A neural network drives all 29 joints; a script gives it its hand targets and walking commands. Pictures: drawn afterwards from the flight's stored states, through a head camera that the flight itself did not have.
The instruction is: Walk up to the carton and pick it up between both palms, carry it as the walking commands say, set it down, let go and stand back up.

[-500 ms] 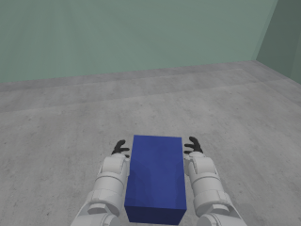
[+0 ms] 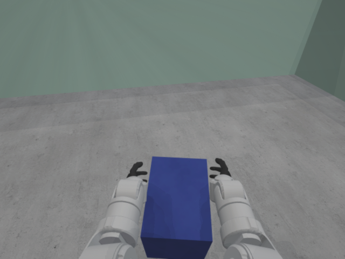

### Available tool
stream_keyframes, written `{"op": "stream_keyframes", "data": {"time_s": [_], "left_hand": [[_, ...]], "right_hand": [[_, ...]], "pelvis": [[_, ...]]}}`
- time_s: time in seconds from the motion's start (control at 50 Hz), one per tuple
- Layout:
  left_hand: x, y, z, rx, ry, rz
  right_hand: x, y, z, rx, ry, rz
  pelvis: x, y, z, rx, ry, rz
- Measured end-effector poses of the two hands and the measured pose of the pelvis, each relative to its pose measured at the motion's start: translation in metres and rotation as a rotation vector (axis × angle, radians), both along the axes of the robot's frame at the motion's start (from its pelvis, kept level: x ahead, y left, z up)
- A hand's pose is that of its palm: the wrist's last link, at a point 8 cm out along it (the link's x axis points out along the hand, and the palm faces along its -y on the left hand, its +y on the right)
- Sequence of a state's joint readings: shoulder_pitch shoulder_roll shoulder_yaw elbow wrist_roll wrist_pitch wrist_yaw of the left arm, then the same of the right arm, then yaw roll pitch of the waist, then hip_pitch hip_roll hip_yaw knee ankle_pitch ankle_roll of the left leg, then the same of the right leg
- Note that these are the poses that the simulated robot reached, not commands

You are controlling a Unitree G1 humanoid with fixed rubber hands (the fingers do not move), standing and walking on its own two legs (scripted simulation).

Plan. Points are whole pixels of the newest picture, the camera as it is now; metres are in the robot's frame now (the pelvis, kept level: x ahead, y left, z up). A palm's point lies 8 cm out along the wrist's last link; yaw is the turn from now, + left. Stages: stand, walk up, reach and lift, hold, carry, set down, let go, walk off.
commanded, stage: hold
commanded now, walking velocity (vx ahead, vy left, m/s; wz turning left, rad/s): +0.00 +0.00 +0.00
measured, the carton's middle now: (177, 207) +0.30 +0.00 -0.05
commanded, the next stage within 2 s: carry in 0.04 s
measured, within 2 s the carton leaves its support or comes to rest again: neither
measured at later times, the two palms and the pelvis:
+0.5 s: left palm (171, 174) +0.32 +0.02 +0.07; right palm (267, 184) +0.29 -0.21 +0.08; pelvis -0.02 -0.05 -0.02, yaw -6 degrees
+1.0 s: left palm (189, 203) +0.22 -0.02 +0.10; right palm (306, 208) +0.21 -0.26 +0.11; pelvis -0.09 -0.11 -0.01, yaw -7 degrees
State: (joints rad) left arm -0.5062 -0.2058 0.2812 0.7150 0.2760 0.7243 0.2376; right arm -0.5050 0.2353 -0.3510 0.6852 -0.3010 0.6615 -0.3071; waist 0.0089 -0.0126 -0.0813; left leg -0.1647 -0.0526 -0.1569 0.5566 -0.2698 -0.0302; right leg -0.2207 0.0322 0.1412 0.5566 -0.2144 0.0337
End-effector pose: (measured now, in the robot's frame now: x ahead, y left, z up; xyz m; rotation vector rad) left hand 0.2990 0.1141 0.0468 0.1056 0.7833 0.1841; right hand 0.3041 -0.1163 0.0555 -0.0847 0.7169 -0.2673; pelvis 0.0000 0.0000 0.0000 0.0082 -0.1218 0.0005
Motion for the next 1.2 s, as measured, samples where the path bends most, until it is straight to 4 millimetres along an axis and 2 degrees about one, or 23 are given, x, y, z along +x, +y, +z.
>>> {"op": "stream_keyframes", "data": {"time_s": [0.12, 0.22, 0.36, 0.46, 0.6, 0.74, 0.86, 0.92, 0.98, 1.1, 1.2], "left_hand": [[0.005, 0.0, 0.003, 0.013, -0.024, -0.003], [0.017, -0.011, 0.007, 0.005, -0.056, -0.021], [0.024, -0.055, 0.019, -0.013, -0.075, -0.025], [0.023, -0.087, 0.027, -0.024, -0.099, -0.076], [-0.003, -0.111, 0.022, -0.053, -0.057, -0.123], [-0.039, -0.1, 0.017, -0.078, -0.004, -0.105], [-0.059, -0.098, 0.035, -0.059, -0.034, -0.055], [-0.065, -0.11, 0.044, -0.079, -0.073, -0.025], [-0.076, -0.129, 0.049, -0.082, -0.086, -0.04], [-0.102, -0.168, 0.042, -0.025, -0.037, -0.151], [-0.12, -0.177, 0.028, -0.027, 0.015, -0.192]], "right_hand": [[0.004, 0.0, 0.002, -0.01, -0.023, 0.014], [0.007, -0.011, 0.004, -0.002, -0.047, -0.022], [0.007, -0.054, 0.011, 0.068, -0.071, -0.104], [-0.005, -0.088, 0.02, 0.106, -0.109, -0.159], [-0.043, -0.115, 0.019, 0.118, -0.074, -0.165], [-0.075, -0.105, 0.022, 0.097, 0.008, -0.105], [-0.082, -0.104, 0.038, 0.076, -0.021, -0.04], [-0.083, -0.114, 0.047, 0.06, -0.057, -0.037], [-0.092, -0.133, 0.05, 0.064, -0.078, -0.068], [-0.131, -0.169, 0.041, 0.098, -0.071, -0.143], [-0.164, -0.177, 0.029, 0.094, -0.024, -0.172]], "pelvis": [[-0.001, 0.002, -0.005, -0.002, 0.04, 0.0], [-0.004, -0.001, -0.013, 0.004, 0.1, -0.055], [-0.005, -0.022, -0.017, -0.018, 0.159, -0.087], [-0.012, -0.039, -0.022, -0.003, 0.188, -0.102], [-0.029, -0.057, -0.024, 0.022, 0.19, -0.104], [-0.052, -0.061, -0.015, 0.028, 0.18, -0.128], [-0.062, -0.076, -0.01, -0.014, 0.195, -0.149], [-0.072, -0.092, -0.011, -0.023, 0.186, -0.154], [-0.084, -0.106, -0.013, -0.029, 0.167, -0.126], [-0.105, -0.117, -0.018, -0.002, 0.145, -0.116], [-0.126, -0.117, -0.021, -0.016, 0.15, -0.116]]}}
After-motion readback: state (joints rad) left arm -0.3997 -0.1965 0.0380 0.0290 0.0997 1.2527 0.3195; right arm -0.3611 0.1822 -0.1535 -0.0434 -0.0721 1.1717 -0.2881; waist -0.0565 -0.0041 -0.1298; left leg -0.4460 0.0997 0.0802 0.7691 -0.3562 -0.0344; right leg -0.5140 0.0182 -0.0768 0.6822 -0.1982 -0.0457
